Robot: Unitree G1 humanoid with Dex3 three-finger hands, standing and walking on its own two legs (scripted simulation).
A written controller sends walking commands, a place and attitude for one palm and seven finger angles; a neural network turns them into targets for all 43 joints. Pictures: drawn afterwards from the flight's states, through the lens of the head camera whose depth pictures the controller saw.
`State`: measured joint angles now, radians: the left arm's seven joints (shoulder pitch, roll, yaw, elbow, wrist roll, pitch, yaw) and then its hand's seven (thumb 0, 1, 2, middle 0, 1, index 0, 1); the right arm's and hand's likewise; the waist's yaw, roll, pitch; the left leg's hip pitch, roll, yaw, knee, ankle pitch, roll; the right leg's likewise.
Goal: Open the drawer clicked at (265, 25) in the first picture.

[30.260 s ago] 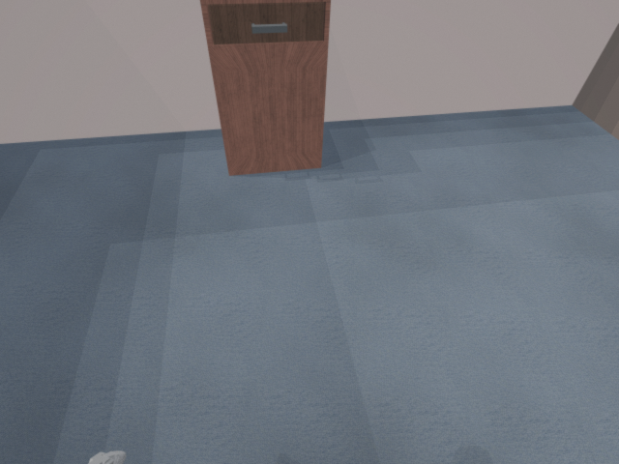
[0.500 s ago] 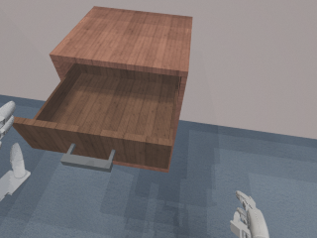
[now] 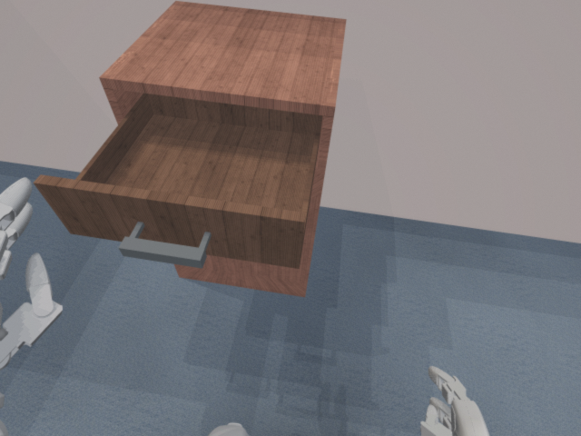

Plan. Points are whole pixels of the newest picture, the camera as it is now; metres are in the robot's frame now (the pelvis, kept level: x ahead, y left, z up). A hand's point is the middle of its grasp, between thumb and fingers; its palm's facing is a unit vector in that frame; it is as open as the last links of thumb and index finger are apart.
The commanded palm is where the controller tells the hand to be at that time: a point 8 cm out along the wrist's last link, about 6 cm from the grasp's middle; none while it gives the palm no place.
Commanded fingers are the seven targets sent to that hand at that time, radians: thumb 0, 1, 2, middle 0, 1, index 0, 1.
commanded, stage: step back with the hand held close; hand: left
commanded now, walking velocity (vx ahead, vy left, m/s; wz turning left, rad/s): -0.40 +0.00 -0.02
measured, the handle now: (168, 242) +0.41 +0.24 -0.02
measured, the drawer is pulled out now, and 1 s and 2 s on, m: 0.29 0.29 0.29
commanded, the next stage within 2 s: stop stepping back and stand still in 0.14 s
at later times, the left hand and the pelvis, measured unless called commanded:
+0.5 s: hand out of the picture +0.09 +0.21 +0.18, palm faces +0.32 -0.85 -0.43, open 7.4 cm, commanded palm +0.03 +0.26 +0.19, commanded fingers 0.00 0.90 0.90 -0.20 -0.30 -0.20 -0.30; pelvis -0.11 -0.01 +0.00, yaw -2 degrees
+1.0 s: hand out of the picture +0.07 +0.22 +0.18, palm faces +0.36 -0.83 -0.42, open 7.4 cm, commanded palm +0.01 +0.27 +0.19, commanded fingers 0.00 0.90 0.90 -0.20 -0.30 -0.20 -0.30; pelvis -0.13 -0.01 +0.01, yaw -1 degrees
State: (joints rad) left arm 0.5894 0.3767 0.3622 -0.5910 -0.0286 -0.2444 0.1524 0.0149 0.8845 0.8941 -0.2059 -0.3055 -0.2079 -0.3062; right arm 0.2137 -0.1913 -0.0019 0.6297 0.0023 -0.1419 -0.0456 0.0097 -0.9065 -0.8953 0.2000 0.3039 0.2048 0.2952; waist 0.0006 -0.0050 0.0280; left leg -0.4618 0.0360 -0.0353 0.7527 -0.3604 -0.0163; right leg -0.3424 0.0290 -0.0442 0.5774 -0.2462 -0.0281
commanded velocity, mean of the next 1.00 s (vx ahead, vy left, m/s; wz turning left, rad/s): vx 0.02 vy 0.01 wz -0.01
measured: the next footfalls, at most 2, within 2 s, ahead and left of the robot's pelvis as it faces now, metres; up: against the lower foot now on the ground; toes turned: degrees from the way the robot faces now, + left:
left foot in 0.16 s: +0.02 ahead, +0.14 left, +0.00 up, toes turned +3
right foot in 0.40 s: -0.08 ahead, -0.11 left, +0.00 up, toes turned -3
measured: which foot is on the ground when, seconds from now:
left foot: up 0.00-0.14, down 0.16-0.40, up 0.42-0.60, down 0.62-1.00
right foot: down 0.00-0.16, up 0.18-0.38, down 0.40-1.00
